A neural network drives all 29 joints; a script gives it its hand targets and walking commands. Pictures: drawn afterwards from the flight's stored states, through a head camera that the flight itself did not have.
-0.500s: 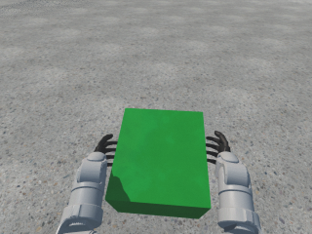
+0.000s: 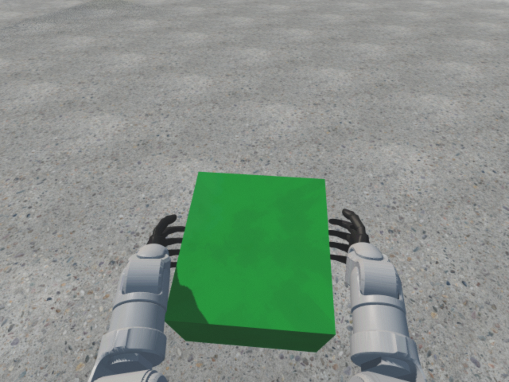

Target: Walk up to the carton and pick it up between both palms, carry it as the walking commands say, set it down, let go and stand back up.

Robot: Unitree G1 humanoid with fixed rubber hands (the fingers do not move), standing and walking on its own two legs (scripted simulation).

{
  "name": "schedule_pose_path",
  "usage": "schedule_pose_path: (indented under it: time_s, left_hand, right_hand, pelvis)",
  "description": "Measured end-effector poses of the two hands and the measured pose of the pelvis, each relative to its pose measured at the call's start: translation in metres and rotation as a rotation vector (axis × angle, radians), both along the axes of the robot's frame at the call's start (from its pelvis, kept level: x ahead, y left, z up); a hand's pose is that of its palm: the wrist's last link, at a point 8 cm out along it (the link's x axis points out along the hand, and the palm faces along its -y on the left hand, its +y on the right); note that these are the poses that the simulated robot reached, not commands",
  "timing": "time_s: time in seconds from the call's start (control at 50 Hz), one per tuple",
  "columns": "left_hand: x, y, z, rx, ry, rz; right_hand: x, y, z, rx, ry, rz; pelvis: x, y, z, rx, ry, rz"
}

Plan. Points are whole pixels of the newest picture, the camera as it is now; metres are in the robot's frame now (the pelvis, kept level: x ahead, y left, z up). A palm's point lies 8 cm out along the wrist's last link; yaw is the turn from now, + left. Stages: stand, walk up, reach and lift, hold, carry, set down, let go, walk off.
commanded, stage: reach and lift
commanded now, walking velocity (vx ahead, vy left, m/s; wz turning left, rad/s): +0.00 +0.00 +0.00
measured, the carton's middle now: (255, 259) +0.34 -0.01 -0.03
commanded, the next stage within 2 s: hold in 1.00 s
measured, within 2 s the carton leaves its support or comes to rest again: neither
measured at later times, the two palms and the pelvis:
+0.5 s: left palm (162, 264) +0.29 +0.15 +0.04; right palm (362, 253) +0.29 -0.18 +0.05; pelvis +0.00 -0.02 +0.00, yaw +0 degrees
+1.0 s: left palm (158, 265) +0.29 +0.15 +0.04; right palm (360, 257) +0.28 -0.18 +0.05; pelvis +0.00 +0.00 +0.00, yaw -1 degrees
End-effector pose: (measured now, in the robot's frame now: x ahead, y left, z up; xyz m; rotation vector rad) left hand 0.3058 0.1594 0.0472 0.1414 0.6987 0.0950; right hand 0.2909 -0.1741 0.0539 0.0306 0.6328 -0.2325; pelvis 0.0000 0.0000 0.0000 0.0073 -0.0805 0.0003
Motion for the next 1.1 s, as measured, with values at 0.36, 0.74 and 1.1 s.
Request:
schedule_pose_path:
  time_s: [0.36,0.74,1.1]
  left_hand:
    - [-0.009,-0.013,-0.002,-0.008,-0.001,0.038]
    - [-0.018,0.004,0.002,-0.005,-0.013,0.082]
    - [-0.017,-0.006,-0.005,-0.012,-0.003,0.055]
  right_hand:
    - [0.000,-0.013,-0.002,0.003,-0.003,0.021]
    - [0.005,0.005,0.001,-0.022,-0.008,0.063]
    - [-0.004,-0.002,-0.003,-0.031,0.001,-0.005]
  pelvis:
    - [0.010,-0.013,0.002,-0.001,-0.002,-0.001]
    - [0.006,-0.012,0.002,-0.005,-0.006,0.012]
    - [0.003,-0.005,0.001,-0.002,-0.006,-0.014]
